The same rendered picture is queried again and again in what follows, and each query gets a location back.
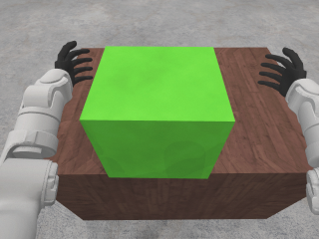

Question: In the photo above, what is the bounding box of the pedestal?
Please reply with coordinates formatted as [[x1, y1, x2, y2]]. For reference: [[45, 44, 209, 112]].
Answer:
[[43, 47, 314, 221]]

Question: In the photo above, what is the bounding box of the robot right forearm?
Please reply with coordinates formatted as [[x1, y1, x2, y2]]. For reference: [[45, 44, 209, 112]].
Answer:
[[285, 79, 319, 168]]

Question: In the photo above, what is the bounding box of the carton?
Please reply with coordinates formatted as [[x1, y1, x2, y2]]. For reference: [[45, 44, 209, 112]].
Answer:
[[79, 46, 235, 179]]

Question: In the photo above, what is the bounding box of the robot left upper arm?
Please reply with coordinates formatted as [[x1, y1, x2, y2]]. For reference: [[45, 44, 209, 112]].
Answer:
[[0, 157, 59, 239]]

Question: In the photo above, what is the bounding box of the right robot hand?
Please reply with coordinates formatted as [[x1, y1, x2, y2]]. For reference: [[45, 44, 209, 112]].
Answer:
[[257, 47, 307, 98]]

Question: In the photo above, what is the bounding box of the robot right upper arm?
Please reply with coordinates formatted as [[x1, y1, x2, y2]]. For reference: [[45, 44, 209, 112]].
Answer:
[[306, 167, 319, 215]]

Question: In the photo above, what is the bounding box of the robot left forearm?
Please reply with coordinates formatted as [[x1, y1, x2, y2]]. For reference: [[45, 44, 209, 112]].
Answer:
[[0, 69, 73, 168]]

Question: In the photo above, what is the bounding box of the left robot hand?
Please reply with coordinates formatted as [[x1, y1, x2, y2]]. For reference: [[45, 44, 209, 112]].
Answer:
[[55, 41, 93, 86]]

